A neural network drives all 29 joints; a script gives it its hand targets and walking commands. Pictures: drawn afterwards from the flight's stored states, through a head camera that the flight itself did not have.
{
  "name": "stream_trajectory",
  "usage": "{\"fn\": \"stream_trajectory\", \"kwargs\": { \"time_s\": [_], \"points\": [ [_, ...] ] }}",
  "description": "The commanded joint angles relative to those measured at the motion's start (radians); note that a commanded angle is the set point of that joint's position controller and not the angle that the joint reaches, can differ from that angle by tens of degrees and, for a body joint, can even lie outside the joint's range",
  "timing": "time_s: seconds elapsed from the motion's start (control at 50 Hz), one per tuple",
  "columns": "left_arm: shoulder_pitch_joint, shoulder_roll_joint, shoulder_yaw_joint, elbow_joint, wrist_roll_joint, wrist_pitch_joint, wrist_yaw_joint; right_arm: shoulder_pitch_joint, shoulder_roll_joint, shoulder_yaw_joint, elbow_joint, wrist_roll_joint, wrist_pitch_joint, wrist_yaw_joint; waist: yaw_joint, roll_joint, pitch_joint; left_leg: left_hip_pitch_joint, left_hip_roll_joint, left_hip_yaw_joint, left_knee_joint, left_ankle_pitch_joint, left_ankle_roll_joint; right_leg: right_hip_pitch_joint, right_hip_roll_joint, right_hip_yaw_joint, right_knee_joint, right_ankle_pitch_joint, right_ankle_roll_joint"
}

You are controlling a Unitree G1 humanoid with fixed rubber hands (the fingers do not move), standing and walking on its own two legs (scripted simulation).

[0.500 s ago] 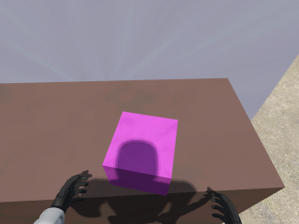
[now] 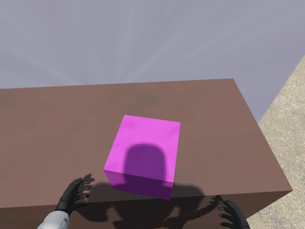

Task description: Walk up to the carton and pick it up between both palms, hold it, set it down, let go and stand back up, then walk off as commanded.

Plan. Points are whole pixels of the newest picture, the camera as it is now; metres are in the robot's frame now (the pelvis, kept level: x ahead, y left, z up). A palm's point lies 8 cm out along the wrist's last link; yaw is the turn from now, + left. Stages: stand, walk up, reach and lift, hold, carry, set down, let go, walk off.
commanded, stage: set down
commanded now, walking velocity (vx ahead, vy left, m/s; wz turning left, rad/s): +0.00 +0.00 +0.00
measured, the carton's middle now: (146, 156) +0.34 +0.02 -0.05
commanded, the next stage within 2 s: let go in 0.56 s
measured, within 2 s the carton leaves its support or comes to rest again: neither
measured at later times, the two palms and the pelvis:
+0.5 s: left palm (66, 209) +0.20 +0.23 -0.04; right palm out of the picture +0.13 -0.24 -0.09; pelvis +0.00 +0.00 +0.00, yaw +0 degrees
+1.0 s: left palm (66, 209) +0.20 +0.23 -0.04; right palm out of the picture +0.13 -0.24 -0.09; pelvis +0.00 +0.00 +0.00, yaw +0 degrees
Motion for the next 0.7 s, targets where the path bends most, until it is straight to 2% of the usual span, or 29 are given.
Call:
{"fn": "stream_trajectory", "kwargs": {
  "time_s": [0.0, 0.08, 0.12, 0.14, 0.2, 0.22, 0.26, 0.3, 0.32, 0.38, 0.4, 0.42, 0.46, 0.5, 0.52, 0.54, 0.58, 0.64, 0.66, 0.68],
  "points": [
    [0.015, 0.004, 0.018, 0.113, 0.083, 0.061, 0.018, -0.103, -0.112, -0.049, -0.127, -0.051, -0.023, 0.007, 0.109, -0.06, -0.049, -0.006, -0.002, 0.118, -0.168, 0.314, -0.063, 0.15, 0.075, -0.072, -0.05, 0.093, -0.036],
    [0.014, -0.01, 0.016, 0.115, 0.092, 0.076, 0.026, -0.116, -0.137, -0.057, -0.077, -0.052, -0.021, 0.018, 0.107, -0.034, -0.059, 0.003, -0.002, 0.122, -0.174, 0.312, -0.068, 0.14, 0.085, -0.076, -0.052, 0.078, -0.04],
    [0.005, -0.007, 0.02, 0.11, 0.088, 0.074, 0.026, -0.121, -0.135, -0.061, -0.097, -0.048, -0.022, 0.019, 0.113, -0.048, -0.07, 0.011, -0.012, 0.135, -0.171, 0.315, -0.067, 0.138, 0.081, -0.078, -0.047, 0.082, -0.033],
    [0.019, -0.021, 0.021, 0.121, 0.101, 0.076, 0.027, -0.111, -0.134, -0.057, -0.063, -0.057, -0.023, 0.02, 0.103, -0.062, -0.056, 0.015, -0.007, 0.125, -0.171, 0.323, -0.067, 0.14, 0.084, -0.076, -0.05, 0.094, -0.032],
    [0.018, -0.034, 0.011, 0.133, 0.107, 0.088, 0.029, -0.133, -0.149, -0.072, -0.05, -0.067, -0.022, 0.027, 0.105, -0.057, -0.05, 0.006, -0.006, 0.13, -0.174, 0.293, -0.067, 0.126, 0.083, -0.082, -0.044, 0.083, -0.035],
    [0.015, -0.018, 0.017, 0.106, 0.098, 0.08, 0.029, -0.121, -0.138, -0.066, -0.075, -0.063, -0.021, 0.023, 0.095, -0.067, -0.056, 0.008, -0.01, 0.13, -0.167, 0.297, -0.063, 0.127, 0.076, -0.073, -0.05, 0.091, -0.03],
    [0.008, -0.019, 0.016, 0.125, 0.103, 0.078, 0.034, -0.142, -0.144, -0.065, -0.086, -0.062, -0.022, 0.03, 0.098, -0.064, -0.066, -0.008, -0.011, 0.13, -0.176, 0.268, -0.057, 0.136, 0.072, -0.071, -0.049, 0.071, -0.032],
    [0.015, -0.037, 0.016, 0.161, 0.113, 0.084, 0.036, -0.14, -0.155, -0.068, -0.05, -0.068, -0.017, 0.035, 0.1, -0.074, -0.043, -0.008, -0.011, 0.132, -0.172, 0.278, -0.055, 0.123, 0.078, -0.076, -0.045, 0.091, -0.029],
    [0.02, -0.026, 0.019, 0.118, 0.107, 0.076, 0.034, -0.128, -0.143, -0.063, -0.075, -0.066, -0.022, 0.03, 0.096, -0.083, -0.065, -0.008, -0.014, 0.132, -0.168, 0.279, -0.054, 0.139, 0.073, -0.07, -0.046, 0.096, -0.023],
    [0.011, -0.04, 0.012, 0.148, 0.119, 0.083, 0.043, -0.156, -0.161, -0.073, -0.031, -0.069, -0.016, 0.043, 0.09, -0.07, -0.06, 0.003, -0.007, 0.122, -0.168, 0.275, -0.057, 0.122, 0.074, -0.079, -0.038, 0.087, -0.029],
    [0.01, -0.048, 0.005, 0.145, 0.123, 0.089, 0.045, -0.153, -0.168, -0.081, -0.002, -0.065, -0.011, 0.045, 0.088, -0.045, -0.045, 0.009, -0.012, 0.131, -0.17, 0.271, -0.065, 0.113, 0.078, -0.076, -0.042, 0.081, -0.031],
    [-0.002, -0.036, 0.01, 0.126, 0.121, 0.084, 0.05, -0.164, -0.165, -0.087, -0.021, -0.065, -0.014, 0.045, 0.087, -0.06, -0.067, 0.004, -0.012, 0.128, -0.165, 0.29, -0.063, 0.13, 0.076, -0.08, -0.033, 0.1, -0.029],
    [0.001, -0.045, 0.008, 0.125, 0.124, 0.078, 0.053, -0.164, -0.169, -0.081, -0.013, -0.06, -0.017, 0.049, 0.088, -0.056, -0.072, 0.005, -0.014, 0.128, -0.163, 0.298, -0.063, 0.132, 0.078, -0.077, -0.037, 0.113, -0.027],
    [0.008, -0.039, 0.004, 0.137, 0.116, 0.075, 0.049, -0.155, -0.163, -0.081, -0.038, -0.06, -0.022, 0.042, 0.082, -0.101, -0.073, 0.008, -0.009, 0.122, -0.148, 0.299, -0.048, 0.127, 0.068, -0.071, -0.04, 0.132, -0.018],
    [0.012, -0.045, 0.006, 0.151, 0.125, 0.077, 0.05, -0.162, -0.165, -0.077, -0.017, -0.068, -0.02, 0.043, 0.081, -0.101, -0.067, 0.008, -0.013, 0.124, -0.146, 0.3, -0.049, 0.127, 0.067, -0.072, -0.042, 0.137, -0.017],
    [0.015, -0.059, 0.003, 0.165, 0.136, 0.085, 0.052, -0.166, -0.175, -0.078, 0.023, -0.061, -0.016, 0.05, 0.086, -0.065, -0.06, -0.001, -0.015, 0.122, -0.156, 0.285, -0.06, 0.125, 0.073, -0.076, -0.04, 0.115, -0.021],
    [-0.003, -0.044, 0.003, 0.127, 0.125, 0.076, 0.056, -0.162, -0.169, -0.08, -0.008, -0.065, -0.017, 0.049, 0.082, -0.082, -0.074, -0.007, -0.013, 0.127, -0.149, 0.281, -0.051, 0.133, 0.065, -0.069, -0.038, 0.115, -0.02],
    [-0.002, -0.045, -0.002, 0.137, 0.116, 0.07, 0.054, -0.158, -0.161, -0.083, -0.004, -0.067, -0.016, 0.045, 0.08, -0.104, -0.064, -0.034, -0.014, 0.126, -0.146, 0.243, -0.041, 0.123, 0.058, -0.064, -0.036, 0.102, -0.017],
    [-0.003, -0.042, 0.0, 0.131, 0.116, 0.07, 0.057, -0.159, -0.159, -0.071, -0.008, -0.06, -0.016, 0.048, 0.089, -0.107, -0.075, -0.03, -0.012, 0.124, -0.138, 0.252, -0.038, 0.125, 0.054, -0.061, -0.03, 0.114, -0.018],
    [-0.009, -0.049, -0.005, 0.138, 0.114, 0.069, 0.055, -0.162, -0.157, -0.077, -0.014, -0.061, -0.016, 0.046, 0.081, -0.115, -0.068, -0.03, -0.012, 0.129, -0.142, 0.233, -0.039, 0.121, 0.057, -0.064, -0.031, 0.098, -0.015]
  ]
}}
